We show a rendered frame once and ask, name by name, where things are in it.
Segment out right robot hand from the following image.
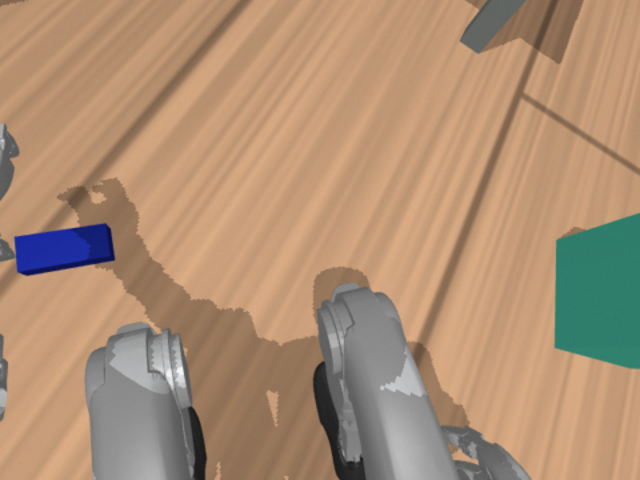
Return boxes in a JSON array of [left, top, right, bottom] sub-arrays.
[[441, 425, 532, 480]]

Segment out right robot foot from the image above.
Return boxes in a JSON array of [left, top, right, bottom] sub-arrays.
[[313, 361, 366, 480]]

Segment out left robot foot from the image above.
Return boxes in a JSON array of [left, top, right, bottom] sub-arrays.
[[188, 407, 207, 480]]

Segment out left robot hand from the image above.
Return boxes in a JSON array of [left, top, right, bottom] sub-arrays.
[[0, 123, 19, 262]]

